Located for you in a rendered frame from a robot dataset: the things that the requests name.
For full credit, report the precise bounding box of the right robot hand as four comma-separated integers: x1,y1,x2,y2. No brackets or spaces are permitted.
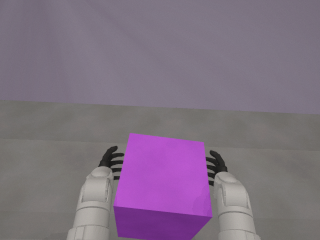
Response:
205,150,228,186

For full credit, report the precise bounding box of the right robot forearm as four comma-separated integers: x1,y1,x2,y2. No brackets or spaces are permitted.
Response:
213,171,261,240

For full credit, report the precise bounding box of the left robot hand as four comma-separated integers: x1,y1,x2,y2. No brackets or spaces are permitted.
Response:
98,146,125,180

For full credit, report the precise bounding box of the carton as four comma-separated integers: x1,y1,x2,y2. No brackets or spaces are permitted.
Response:
113,133,213,240

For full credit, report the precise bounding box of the left robot forearm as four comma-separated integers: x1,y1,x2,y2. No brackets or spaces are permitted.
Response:
66,166,114,240

